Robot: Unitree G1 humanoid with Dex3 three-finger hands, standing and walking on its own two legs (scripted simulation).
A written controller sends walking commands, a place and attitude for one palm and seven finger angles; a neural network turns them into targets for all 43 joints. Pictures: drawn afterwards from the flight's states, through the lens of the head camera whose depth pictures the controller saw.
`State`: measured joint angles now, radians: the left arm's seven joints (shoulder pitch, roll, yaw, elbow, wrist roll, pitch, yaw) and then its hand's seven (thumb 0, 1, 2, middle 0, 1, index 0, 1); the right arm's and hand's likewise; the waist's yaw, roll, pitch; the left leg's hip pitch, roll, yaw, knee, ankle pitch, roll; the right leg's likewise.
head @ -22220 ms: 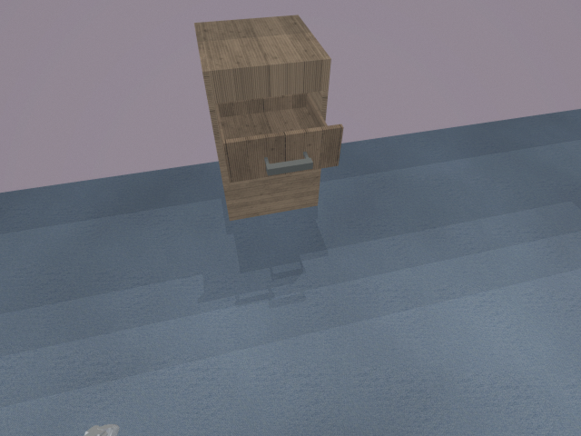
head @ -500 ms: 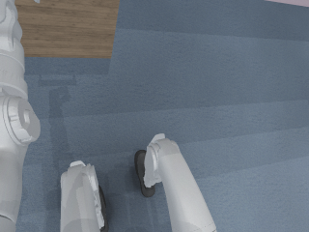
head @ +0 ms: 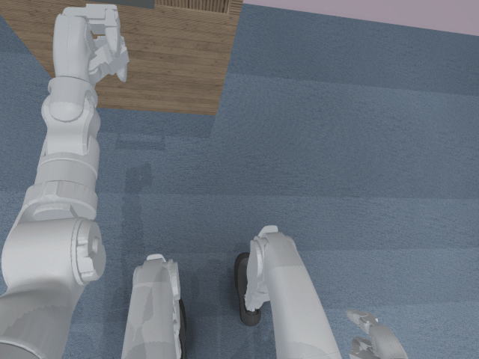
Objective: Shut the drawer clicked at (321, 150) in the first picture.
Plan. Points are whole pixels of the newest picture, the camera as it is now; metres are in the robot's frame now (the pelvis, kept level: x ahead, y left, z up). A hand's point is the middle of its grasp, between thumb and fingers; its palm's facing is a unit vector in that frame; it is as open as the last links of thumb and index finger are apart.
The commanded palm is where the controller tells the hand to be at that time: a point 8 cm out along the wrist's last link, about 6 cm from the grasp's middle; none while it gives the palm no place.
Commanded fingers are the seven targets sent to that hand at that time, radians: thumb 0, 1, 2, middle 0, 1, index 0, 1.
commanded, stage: draw the hand back to the body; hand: left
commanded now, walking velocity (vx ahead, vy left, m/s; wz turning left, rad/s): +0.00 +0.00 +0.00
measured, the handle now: out of the picture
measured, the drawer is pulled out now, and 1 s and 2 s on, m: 0.00 0.00 0.00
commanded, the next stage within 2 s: step back with the hand held close in 1.34 s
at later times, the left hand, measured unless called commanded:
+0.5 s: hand out of the picture +0.39 +0.16 +0.19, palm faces -0.10 -0.99 -0.08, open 3.2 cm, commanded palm +0.36 +0.21 +0.20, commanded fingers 0.00 0.90 0.90 -1.40 -1.60 -1.40 -1.60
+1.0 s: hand out of the picture +0.31 +0.22 +0.34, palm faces +0.29 -0.88 -0.37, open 3.2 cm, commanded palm +0.26 +0.27 +0.38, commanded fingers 0.00 0.90 0.90 -1.40 -1.60 -1.40 -1.60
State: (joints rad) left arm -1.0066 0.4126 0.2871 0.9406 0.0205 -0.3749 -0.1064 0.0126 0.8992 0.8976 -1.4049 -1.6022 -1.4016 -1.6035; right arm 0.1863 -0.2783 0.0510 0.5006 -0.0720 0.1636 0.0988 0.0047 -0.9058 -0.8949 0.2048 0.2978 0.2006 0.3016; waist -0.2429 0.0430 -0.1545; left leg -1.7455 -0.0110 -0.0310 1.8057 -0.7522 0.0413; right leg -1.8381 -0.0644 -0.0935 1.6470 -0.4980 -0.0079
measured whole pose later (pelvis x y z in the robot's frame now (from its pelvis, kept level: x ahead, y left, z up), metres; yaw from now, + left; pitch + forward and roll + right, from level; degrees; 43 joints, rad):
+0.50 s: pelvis +0.04 +0.00 +0.15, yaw +2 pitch +21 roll -3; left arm -0.18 0.29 0.09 0.30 -0.15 -0.23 -0.17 0.01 0.90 0.90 -1.40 -1.60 -1.40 -1.60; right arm 0.20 -0.26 0.03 0.45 0.05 0.03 0.00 0.01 -0.91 -0.89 0.21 0.30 0.20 0.30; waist -0.07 0.02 -0.20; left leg -0.98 0.00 -0.02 1.22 -0.61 0.03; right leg -1.08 -0.04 -0.08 1.11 -0.41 0.00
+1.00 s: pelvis +0.10 +0.00 +0.24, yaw +2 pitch +3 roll -2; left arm 0.46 0.32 0.14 -0.33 -0.06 -0.01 0.11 0.01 0.90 0.90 -1.40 -1.60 -1.40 -1.60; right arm 0.25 -0.21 0.05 0.52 0.02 -0.05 -0.07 0.02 -0.90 -0.90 0.21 0.30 0.20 0.30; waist 0.03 0.09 -0.08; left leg -0.20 0.00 0.00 0.58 -0.44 0.02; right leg -0.32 -0.01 -0.06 0.57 -0.30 0.01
